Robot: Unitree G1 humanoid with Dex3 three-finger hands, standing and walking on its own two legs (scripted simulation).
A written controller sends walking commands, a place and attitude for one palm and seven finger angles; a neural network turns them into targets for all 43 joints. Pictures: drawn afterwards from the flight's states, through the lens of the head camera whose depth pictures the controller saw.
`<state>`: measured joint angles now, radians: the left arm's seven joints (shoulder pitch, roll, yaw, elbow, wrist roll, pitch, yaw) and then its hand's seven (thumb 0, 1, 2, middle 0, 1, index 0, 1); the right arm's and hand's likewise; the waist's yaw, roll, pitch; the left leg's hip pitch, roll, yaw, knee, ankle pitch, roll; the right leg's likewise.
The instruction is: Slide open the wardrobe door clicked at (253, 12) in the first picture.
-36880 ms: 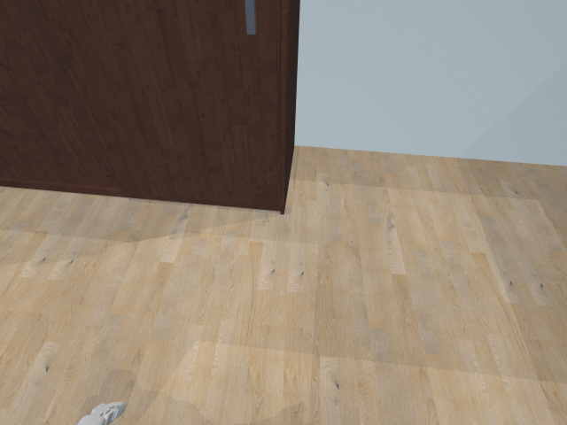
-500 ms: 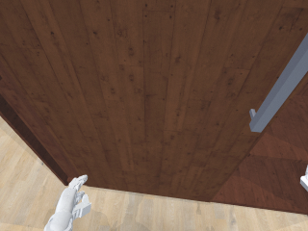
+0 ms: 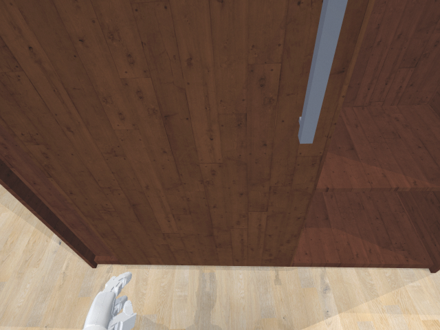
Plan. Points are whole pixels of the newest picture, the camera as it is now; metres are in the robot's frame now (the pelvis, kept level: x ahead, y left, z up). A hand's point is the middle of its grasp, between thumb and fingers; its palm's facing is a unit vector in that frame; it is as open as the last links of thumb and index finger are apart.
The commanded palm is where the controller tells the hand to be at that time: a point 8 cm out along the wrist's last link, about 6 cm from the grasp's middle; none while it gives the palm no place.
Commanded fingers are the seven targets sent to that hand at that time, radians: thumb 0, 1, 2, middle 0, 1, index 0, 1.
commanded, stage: step back with the hand held close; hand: right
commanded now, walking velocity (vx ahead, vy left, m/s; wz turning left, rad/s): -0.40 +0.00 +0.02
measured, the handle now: (319, 54) +0.48 -0.18 +0.27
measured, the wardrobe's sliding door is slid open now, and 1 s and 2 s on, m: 0.60 0.60 0.60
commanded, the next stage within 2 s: stop stepping back and stand still in 0.26 s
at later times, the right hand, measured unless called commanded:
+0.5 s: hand out of the picture +0.10 -0.34 +0.18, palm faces +0.36 +0.88 -0.31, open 7.4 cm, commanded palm +0.05 -0.38 +0.19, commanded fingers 0.00 -0.90 -0.90 0.20 0.30 0.20 0.30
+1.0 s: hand out of the picture +0.02 -0.47 +0.15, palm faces +0.58 +0.77 -0.28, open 7.4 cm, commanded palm -0.05 -0.47 +0.19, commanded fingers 0.00 -0.90 -0.90 0.20 0.30 0.20 0.30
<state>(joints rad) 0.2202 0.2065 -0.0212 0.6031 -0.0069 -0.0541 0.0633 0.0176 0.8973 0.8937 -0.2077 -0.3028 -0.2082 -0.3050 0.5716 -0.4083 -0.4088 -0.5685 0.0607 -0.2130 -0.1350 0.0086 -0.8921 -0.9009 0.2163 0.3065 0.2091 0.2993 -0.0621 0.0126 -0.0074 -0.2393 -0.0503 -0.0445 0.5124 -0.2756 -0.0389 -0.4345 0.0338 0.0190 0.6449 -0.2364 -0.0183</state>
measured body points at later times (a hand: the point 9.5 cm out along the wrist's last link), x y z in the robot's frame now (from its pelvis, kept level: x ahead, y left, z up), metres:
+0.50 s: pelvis -0.12 -0.10 -0.02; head -0.13 -0.15 +0.42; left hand +0.03 +0.15 -0.08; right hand +0.08 -0.39 +0.19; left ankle -0.24 +0.08 -0.72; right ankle -0.06 -0.17 -0.73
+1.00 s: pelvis -0.20 -0.17 -0.02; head -0.22 -0.18 +0.43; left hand -0.05 +0.09 -0.09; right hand -0.02 -0.51 +0.17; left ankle -0.25 -0.04 -0.72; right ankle -0.19 -0.34 -0.73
